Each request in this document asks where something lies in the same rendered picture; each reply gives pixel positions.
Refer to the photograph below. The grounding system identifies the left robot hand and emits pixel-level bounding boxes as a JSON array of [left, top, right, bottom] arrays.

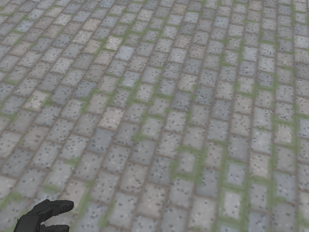
[[14, 199, 74, 232]]

